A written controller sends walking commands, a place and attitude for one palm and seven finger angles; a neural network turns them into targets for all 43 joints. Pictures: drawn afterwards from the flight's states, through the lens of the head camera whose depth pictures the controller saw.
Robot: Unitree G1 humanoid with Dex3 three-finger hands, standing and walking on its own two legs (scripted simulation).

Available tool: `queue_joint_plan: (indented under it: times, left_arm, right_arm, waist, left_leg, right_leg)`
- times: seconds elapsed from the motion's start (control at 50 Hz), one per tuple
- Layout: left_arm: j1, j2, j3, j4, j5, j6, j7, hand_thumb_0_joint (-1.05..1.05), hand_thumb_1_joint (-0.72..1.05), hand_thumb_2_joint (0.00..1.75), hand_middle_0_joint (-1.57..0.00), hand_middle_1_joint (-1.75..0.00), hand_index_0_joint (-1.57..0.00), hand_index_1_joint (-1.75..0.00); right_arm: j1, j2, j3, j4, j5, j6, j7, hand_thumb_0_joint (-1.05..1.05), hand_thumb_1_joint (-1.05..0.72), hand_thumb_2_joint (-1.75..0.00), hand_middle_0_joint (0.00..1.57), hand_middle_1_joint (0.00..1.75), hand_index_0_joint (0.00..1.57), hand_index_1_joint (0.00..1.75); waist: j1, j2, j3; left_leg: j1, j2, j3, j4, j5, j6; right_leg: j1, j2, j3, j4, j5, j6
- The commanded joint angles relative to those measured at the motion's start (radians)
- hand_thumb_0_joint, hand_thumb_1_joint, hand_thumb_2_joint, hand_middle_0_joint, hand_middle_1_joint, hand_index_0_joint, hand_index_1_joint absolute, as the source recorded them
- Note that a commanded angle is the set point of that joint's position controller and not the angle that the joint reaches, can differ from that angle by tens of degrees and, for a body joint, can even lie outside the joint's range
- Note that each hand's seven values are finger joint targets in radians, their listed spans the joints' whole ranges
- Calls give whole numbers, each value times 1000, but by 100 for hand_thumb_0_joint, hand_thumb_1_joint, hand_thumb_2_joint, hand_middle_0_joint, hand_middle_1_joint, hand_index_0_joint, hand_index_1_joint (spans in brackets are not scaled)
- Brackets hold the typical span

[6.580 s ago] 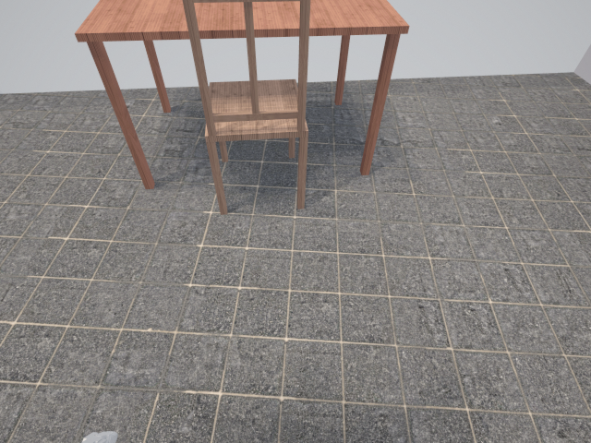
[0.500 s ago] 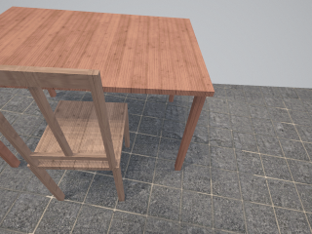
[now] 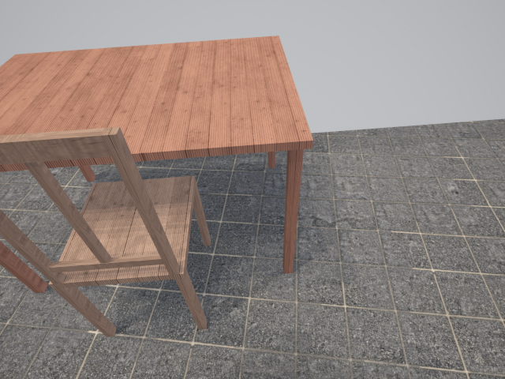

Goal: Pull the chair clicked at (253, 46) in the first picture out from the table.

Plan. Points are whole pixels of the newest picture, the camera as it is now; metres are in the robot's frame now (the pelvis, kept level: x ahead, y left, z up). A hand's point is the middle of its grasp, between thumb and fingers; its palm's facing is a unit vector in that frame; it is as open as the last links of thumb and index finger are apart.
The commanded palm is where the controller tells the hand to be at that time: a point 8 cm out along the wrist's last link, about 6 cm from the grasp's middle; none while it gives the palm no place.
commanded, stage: come to a stop and stand still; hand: left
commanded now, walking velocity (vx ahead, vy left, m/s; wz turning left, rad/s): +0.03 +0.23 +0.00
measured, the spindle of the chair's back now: (75, 218) +0.46 +0.46 -0.07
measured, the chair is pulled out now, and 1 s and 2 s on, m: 0.00 0.00 0.00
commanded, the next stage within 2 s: look again from close up in 0.74 s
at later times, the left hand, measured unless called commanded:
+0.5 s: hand out of the picture -0.03 +0.23 -0.19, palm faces +0.09 -0.98 -0.18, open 7.4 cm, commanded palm none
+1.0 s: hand out of the picture -0.01 +0.24 -0.18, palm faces +0.02 -0.98 -0.22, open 7.3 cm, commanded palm none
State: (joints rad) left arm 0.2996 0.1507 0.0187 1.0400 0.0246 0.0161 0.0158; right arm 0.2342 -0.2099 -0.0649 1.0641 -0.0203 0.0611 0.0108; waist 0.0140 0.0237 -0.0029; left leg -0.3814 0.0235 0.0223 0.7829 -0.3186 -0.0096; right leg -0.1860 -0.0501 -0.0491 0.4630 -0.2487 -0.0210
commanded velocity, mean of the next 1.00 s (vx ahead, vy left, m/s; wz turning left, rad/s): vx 0.01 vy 0.02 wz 0.00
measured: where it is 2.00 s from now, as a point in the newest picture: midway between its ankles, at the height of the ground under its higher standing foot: outside the picture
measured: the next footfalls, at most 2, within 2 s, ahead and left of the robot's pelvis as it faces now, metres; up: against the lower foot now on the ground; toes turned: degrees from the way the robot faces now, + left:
left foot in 0.32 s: +0.00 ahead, +0.17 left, +0.00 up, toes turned +5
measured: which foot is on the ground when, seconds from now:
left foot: up 0.00-0.30, down 0.32-1.00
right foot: down 0.00-1.00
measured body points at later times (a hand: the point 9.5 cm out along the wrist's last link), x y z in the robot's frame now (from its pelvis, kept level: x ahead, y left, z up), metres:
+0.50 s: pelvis -0.01 +0.05 +0.00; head +0.00 +0.06 +0.44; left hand -0.03 +0.28 -0.17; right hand +0.03 -0.17 -0.16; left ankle -0.04 +0.17 -0.74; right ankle +0.00 -0.09 -0.74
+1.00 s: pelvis -0.01 +0.06 -0.01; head +0.01 +0.05 +0.44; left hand -0.01 +0.29 -0.16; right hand -0.01 -0.15 -0.17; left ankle -0.04 +0.17 -0.74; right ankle +0.00 -0.09 -0.74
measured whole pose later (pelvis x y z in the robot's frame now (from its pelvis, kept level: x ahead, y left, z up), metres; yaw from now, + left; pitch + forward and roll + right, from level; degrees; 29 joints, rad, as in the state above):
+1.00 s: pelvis -0.01 +0.06 -0.01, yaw +2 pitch -1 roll +0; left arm 0.27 0.16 -0.02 1.12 0.01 -0.01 0.03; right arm 0.33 -0.14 0.00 1.06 -0.02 -0.02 -0.02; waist -0.01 0.03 0.04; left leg -0.17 0.01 0.06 0.52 -0.33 0.02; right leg -0.23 -0.08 -0.04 0.52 -0.27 0.05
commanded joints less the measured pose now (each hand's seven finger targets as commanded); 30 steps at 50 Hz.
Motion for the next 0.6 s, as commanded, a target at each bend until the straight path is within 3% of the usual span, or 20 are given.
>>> queue_joint_plan:
  times: [0.0, 0.06, 0.1, 0.14, 0.18, 0.2, 0.24, 0.26, 0.28, 0.3, 0.32, 0.34, 0.36, 0.42, 0.48, 0.58]
  left_arm:
    - [-1, 190, 53, -60, -4, -27, 19, 0, 90, 90, -20, -30, -20, -30]
    - [59, 186, 59, -41, -1, -27, 25, 0, 90, 90, -20, -30, -20, -30]
    - [71, 191, 64, -35, 2, -27, 28, 0, 90, 90, -20, -30, -20, -30]
    - [72, 199, 67, -27, 6, -24, 27, 0, 90, 90, -20, -30, -20, -30]
    - [53, 202, 66, -20, 8, -21, 24, 0, 90, 90, -20, -30, -20, -30]
    - [32, 200, 65, -16, 7, -19, 22, 0, 90, 90, -20, -30, -20, -30]
    - [-18, 183, 59, -10, -6, -11, 22, 0, 90, 90, -20, -30, -20, -30]
    - [-25, 149, 50, -13, -12, -6, 20, 0, 90, 90, -20, -30, -20, -30]
    - [-6, 102, 40, -18, -15, 0, 16, 0, 90, 90, -20, -30, -20, -30]
    - [0, 75, 32, -20, -11, 1, 12, 0, 90, 90, -20, -30, -20, -30]
    - [-19, 59, 25, -11, -7, 3, 11, 0, 90, 90, -20, -30, -20, -30]
    - [-31, 62, 21, 3, -3, 8, 10, 0, 90, 90, -20, -30, -20, -30]
    - [-20, 67, 16, 18, -3, 6, 7, 0, 90, 90, -20, -30, -20, -30]
    - [43, 83, 6, 69, -8, -11, 8, 0, 90, 90, -20, -30, -20, -30]
    - [20, 99, 3, 83, -10, -17, 13, 0, 90, 90, -20, -30, -20, -30]
    - [17, 92, 0, 90, -12, -15, 17, 0, 90, 90, -20, -30, -20, -30]
  right_arm:
    - [30, -60, -6, -47, 0, -22, -3, 0, -90, -90, 20, 30, 20, 30]
    - [13, -58, -2, -68, -3, -23, -9, 0, -90, -90, 20, 30, 20, 30]
    - [14, -56, 1, -74, 0, -24, -12, 0, -90, -90, 20, 30, 20, 30]
    - [6, -44, 8, -78, 3, -29, -14, 0, -90, -90, 20, 30, 20, 30]
    - [28, -28, 15, -70, 6, -36, -16, 0, -90, -90, 20, 30, 20, 30]
    - [56, -21, 17, -62, 9, -41, -18, 0, -90, -90, 20, 30, 20, 30]
    - [141, -18, 23, -20, 9, -49, -26, 0, -90, -90, 20, 30, 20, 30]
    - [164, -43, 23, -9, 8, -57, -29, 0, -90, -90, 20, 30, 20, 30]
    - [154, -92, 17, -16, 0, -64, -32, 0, -90, -90, 20, 30, 20, 30]
    - [125, -134, 14, -33, 2, -61, -35, 0, -90, -90, 20, 30, 20, 30]
    - [83, -127, 17, -35, 0, -62, -39, 0, -90, -90, 20, 30, 20, 30]
    - [48, -105, 22, -32, 1, -65, -43, 0, -90, -90, 20, 30, 20, 30]
    - [33, -86, 29, -27, 3, -67, -48, 0, -90, -90, 20, 30, 20, 30]
    - [48, -59, 36, -4, 9, -79, -53, 0, -90, -90, 20, 30, 20, 30]
    - [78, -54, 36, 15, 13, -78, -49, 0, -90, -90, 20, 30, 20, 30]
    - [81, -48, 43, 34, 12, -84, -49, 0, -90, -90, 20, 30, 20, 30]
  waist:
    - [13, -153, 101]
    - [43, -149, 55]
    - [50, -177, 29]
    - [55, -183, 18]
    - [44, -204, 2]
    - [27, -226, -4]
    - [-20, -202, -3]
    - [-26, -109, 0]
    - [-14, 49, 13]
    - [0, 108, 33]
    - [2, 144, 71]
    - [6, 181, 117]
    - [15, 176, 123]
    - [21, 61, 48]
    - [-6, -56, 45]
    - [-3, 1, 52]
  left_leg:
    - [-108, 15, -26, 126, 20, -22]
    - [-133, 19, -30, 111, -27, -33]
    - [-131, 23, -26, 66, -69, -36]
    - [-72, 17, -11, -17, -102, -30]
    - [15, 2, 10, -122, -99, -21]
    - [70, -6, 25, -197, -64, -18]
    - [265, -10, 43, -388, 101, -12]
    - [325, 36, 1, -435, 126, 0]
    - [292, 156, -140, -474, 151, 43]
    - [190, 242, -208, -527, 84, 85]
    - [105, 237, -233, -594, -19, 104]
    - [79, 209, -204, -622, -31, 103]
    - [92, 182, -165, -598, 51, 99]
    - [200, 120, -68, -460, 326, 67]
    - [220, 93, -43, -437, 284, 35]
    - [226, 96, -43, -463, 299, 32]
  right_leg:
    - [-10, -255, 200, -267, -11, -95]
    - [90, -283, 226, -223, 125, -127]
    - [144, -299, 230, -200, 208, -146]
    - [121, -295, 229, -191, 224, -154]
    - [89, -269, 209, -185, 219, -146]
    - [69, -246, 186, -164, 221, -128]
    - [-60, -186, 129, -117, 104, -70]
    - [-127, -132, 90, -62, 8, -35]
    - [-171, -60, 37, 5, -60, 2]
    - [-131, -28, -22, 52, -100, 27]
    - [-107, -16, -35, 76, -114, 36]
    - [-95, -22, -27, 104, -97, 38]
    - [-86, -28, -14, 92, -66, 35]
    - [-9, -53, 22, -55, 130, 32]
    - [5, -73, 43, -82, 197, 26]
    - [18, -73, 34, -86, 178, 31]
